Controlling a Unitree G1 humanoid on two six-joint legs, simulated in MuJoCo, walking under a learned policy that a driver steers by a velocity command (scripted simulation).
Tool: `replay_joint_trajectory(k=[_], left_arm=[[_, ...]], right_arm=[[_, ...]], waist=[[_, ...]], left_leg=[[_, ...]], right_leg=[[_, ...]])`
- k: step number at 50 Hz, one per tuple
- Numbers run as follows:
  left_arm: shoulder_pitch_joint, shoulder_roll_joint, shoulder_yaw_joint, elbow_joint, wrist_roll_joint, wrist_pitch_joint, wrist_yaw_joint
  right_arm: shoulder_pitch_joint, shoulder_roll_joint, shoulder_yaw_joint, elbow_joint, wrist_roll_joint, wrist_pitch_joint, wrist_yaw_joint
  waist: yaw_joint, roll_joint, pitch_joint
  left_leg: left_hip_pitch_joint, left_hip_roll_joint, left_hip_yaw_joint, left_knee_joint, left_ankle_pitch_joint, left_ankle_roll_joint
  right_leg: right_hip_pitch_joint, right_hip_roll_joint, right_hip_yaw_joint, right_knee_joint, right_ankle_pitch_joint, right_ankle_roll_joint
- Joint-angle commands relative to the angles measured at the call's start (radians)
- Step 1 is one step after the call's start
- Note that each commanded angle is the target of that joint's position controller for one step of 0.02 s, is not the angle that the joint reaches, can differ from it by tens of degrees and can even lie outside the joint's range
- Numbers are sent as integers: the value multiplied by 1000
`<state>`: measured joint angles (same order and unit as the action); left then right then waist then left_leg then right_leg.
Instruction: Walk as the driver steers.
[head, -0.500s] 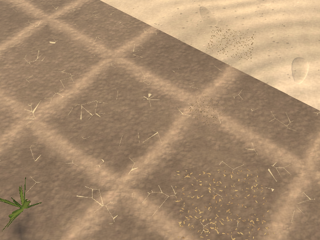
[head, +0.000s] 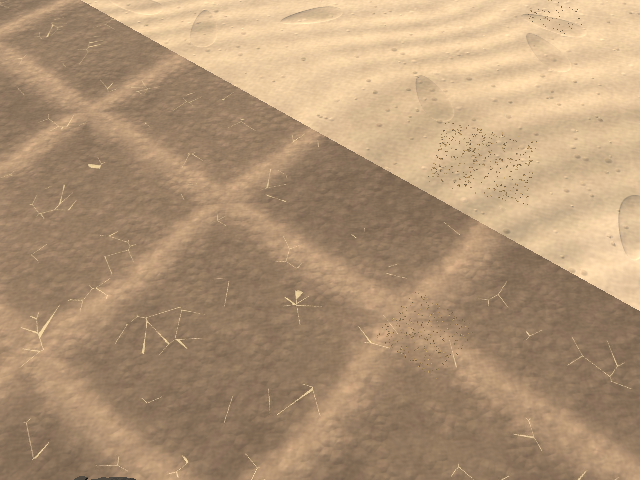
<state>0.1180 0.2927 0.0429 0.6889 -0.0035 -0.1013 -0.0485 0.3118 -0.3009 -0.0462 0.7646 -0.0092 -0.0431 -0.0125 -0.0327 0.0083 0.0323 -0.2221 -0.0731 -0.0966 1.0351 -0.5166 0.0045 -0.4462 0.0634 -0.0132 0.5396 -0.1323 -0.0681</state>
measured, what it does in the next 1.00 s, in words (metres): walks ahead, turning right: left foot, then right foot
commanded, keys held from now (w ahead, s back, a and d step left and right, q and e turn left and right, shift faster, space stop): e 0.70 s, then no key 0.04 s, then q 0.26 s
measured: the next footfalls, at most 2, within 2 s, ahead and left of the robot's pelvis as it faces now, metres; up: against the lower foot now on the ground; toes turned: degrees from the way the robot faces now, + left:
left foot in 0.46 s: +0.26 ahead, +0.10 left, +0.00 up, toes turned -23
right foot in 0.88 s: +0.12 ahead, -0.13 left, +0.00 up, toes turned -26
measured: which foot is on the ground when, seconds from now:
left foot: up 0.00-0.44, down 0.46-0.88, up 0.90-1.00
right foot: down 0.00-0.46, up 0.48-0.86, down 0.88-1.00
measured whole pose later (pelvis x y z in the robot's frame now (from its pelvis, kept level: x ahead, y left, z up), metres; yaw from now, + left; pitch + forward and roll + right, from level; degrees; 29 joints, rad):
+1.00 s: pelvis +0.14 -0.02 +0.01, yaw -25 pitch +0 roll +0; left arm 0.16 0.23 0.02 0.68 0.03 0.04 0.01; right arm 0.23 -0.29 -0.04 0.80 0.00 0.01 0.00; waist -0.05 0.04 0.03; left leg -0.29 0.05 0.00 0.59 -0.33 -0.05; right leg -0.22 0.00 -0.02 0.51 -0.29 -0.02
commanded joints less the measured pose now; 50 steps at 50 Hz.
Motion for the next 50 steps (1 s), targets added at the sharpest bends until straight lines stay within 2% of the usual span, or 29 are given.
replay_joint_trajectory(k=[1, 2, 3, 5, 8, 12, 15, 18, 20, 21, 22, 23, 24, 25, 26, 27, 28, 31, 35, 38, 40, 42, 43, 44, 45, 46, 47, 48, 50], left_arm=[[119, 135, 41, -51, -11, 16, 11], [100, 137, 40, -56, -8, 23, 16], [96, 140, 40, -54, 1, 27, 22], [83, 144, 44, -50, 4, 33, 29], [95, 182, 58, -41, -5, 55, 47], [104, 185, 62, -37, -19, 94, 74], [114, 183, 63, -40, -16, 116, 87], [120, 182, 65, -48, -11, 129, 91], [101, 177, 65, -61, -16, 133, 91], [76, 172, 63, -71, -22, 136, 92], [62, 158, 59, -80, -25, 137, 92], [108, 114, 45, -86, -11, 135, 89], [191, 86, 39, -93, -11, 130, 86], [207, 171, 59, -82, -1, 125, 83], [204, 218, 78, -64, -8, 129, 81], [191, 216, 85, -47, -16, 143, 85], [179, 203, 85, -47, -18, 157, 89], [134, 131, 65, -76, -26, 168, 81], [69, 110, 53, -116, -18, 162, 73], [62, 90, 41, -122, -6, 159, 65], [81, 85, 37, -108, 0, 158, 62], [151, 58, 33, -65, 7, 154, 56], [163, 68, 32, -54, 13, 153, 57], [186, 141, 43, -58, 19, 154, 68], [95, 163, 38, -73, 39, 154, 70], [29, 113, 29, -91, 47, 141, 63], [2, 117, 32, -84, 45, 131, 62], [15, 143, 43, -74, 39, 124, 67], [33, 147, 45, -64, 29, 114, 78]], right_arm=[[-56, -146, -26, -114, 3, -31, 3], [-92, -142, -31, -131, -7, -27, -2], [-81, -127, -30, -138, -9, -19, -6], [-39, -94, -23, -125, -6, -1, -17], [-61, -83, -22, -126, -9, 15, -31], [-152, -76, -25, -140, -2, 27, -32], [-232, -74, -26, -160, 4, 21, -24], [-267, -83, -30, -168, 8, 1, -13], [-243, -95, -37, -160, 12, -14, -6], [-211, -98, -41, -149, 14, -21, -3], [-179, -108, -47, -136, 13, -27, -2], [-159, -161, -59, -141, 0, -24, -9], [-185, -221, -69, -145, -27, -6, -13], [-130, -166, -63, -136, -25, 0, -11], [-151, -124, -50, -145, -14, 2, -12], [-184, -99, -44, -150, -9, 8, -12], [-207, -89, -40, -153, 0, 14, -14], [-213, -103, -40, -143, -9, 31, -23], [-187, -135, -54, -128, -9, 43, -31], [-193, -159, -59, -116, 1, 47, -18], [-182, -154, -52, -97, 15, 46, -5], [-206, -120, -33, -81, 33, 43, 6], [-159, -77, -15, -55, 35, 34, 14], [-112, -32, 4, -51, 0, 23, 28], [-83, 0, 13, -59, -9, 17, 30], [-137, -76, -2, -53, -1, 25, 21], [-167, -108, -16, -58, 10, 30, 15], [-179, -115, -21, -51, 12, 35, 5], [-157, -131, -31, -51, 14, 50, -4]], waist=[[81, -14, -167], [62, 16, -122], [34, -13, -120], [6, -73, -131], [7, -83, -161], [31, -97, -167], [57, -121, -134], [67, -145, -119], [52, -161, -120], [26, -164, -117], [9, -155, -118], [32, -44, -176], [97, 222, -157], [58, 226, -185], [57, 144, -161], [62, 96, -137], [62, 91, -117], [48, 148, -89], [11, 166, -121], [6, 171, -131], [10, 170, -129], [58, 147, -114], [61, 113, -111], [30, -40, -158], [-24, -220, -136], [13, -177, -101], [11, -178, -50], [29, -196, -34], [42, -238, -12]], left_leg=[[-443, 78, -15, 266, 44, -42], [-427, 96, -6, 214, 76, -49], [-380, 106, -9, 167, 101, -54], [-344, 102, 1, 81, 115, -75], [-333, 78, 12, -40, 181, -103], [-315, 57, -10, -172, 308, -114], [-324, 42, -34, -271, 313, -109], [-292, 23, -45, -366, 264, -97], [-222, 17, -44, -473, 263, -79], [-154, 20, -32, -580, 333, -63], [-45, 52, -31, -692, 476, -42], [121, 221, -150, -678, 659, 26], [222, 414, -378, -659, 986, 193], [220, 507, -475, -657, 1025, 289], [189, 467, -375, -642, 980, 273], [161, 392, -268, -634, 898, 226], [140, 354, -209, -641, 823, 199], [89, 290, -79, -688, 776, 202], [153, 338, -46, -702, 741, 234], [93, 339, -23, -701, 733, 239], [83, 339, -39, -684, 704, 239], [12, 302, -26, -637, 622, 195], [-67, 268, -11, -623, 524, 127], [-158, 193, 45, -513, 305, 32], [-162, 136, 102, -512, 62, -34], [-67, 143, 88, -473, 87, -60], [-96, 120, 105, -468, 174, -61], [-129, 106, 111, -457, 218, -62], [-178, 110, 95, -337, 122, -65]], right_leg=[[522, -327, 440, -149, 582, -219], [431, -299, 392, -166, 641, -212], [370, -271, 365, -185, 658, -203], [314, -240, 324, -199, 686, -203], [274, -220, 306, -191, 677, -197], [252, -183, 339, -178, 439, -138], [271, -178, 408, -171, 269, -127], [309, -187, 477, -127, 291, -133], [326, -177, 521, -90, 334, -119], [317, -154, 525, -65, 319, -98], [274, -119, 514, -33, 247, -67], [180, -63, 445, 94, -13, -19], [-35, 98, 264, 274, -488, 49], [-104, 62, 210, 500, -591, 103], [-121, 22, 202, 613, -522, 132], [-130, 3, 184, 657, -455, 153], [-146, -10, 172, 682, -404, 165], [-124, -27, 88, 635, -310, 186], [-93, -81, 59, 465, -286, 187], [47, -81, 30, 309, -289, 161], [118, -65, 19, 182, -274, 138], [282, -50, -2, -110, -77, 96], [416, -65, 28, -234, 37, 70], [553, -232, 207, -218, 235, 32], [390, -368, 275, -195, 230, -85], [257, -336, 241, -225, 53, -126], [254, -281, 198, -228, -44, -93], [273, -256, 180, -226, -87, -66], [280, -312, 201, -213, 82, -92]])
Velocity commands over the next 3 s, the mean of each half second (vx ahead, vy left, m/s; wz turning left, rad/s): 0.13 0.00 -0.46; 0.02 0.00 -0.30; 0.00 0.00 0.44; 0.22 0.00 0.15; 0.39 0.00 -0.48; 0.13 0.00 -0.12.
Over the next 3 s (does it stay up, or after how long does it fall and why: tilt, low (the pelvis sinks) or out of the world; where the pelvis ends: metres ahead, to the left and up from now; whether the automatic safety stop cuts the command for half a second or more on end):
stays up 0.58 -0.10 0.01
